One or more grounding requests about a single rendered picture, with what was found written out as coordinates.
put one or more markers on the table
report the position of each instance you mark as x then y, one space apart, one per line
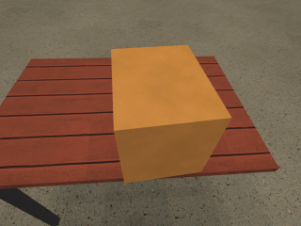
57 129

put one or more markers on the carton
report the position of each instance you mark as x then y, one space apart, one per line
167 116

